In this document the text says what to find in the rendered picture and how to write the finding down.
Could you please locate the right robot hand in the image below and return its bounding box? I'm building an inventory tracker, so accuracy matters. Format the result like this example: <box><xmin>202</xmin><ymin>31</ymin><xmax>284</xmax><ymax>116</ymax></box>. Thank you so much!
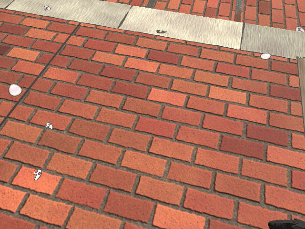
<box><xmin>268</xmin><ymin>219</ymin><xmax>305</xmax><ymax>229</ymax></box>

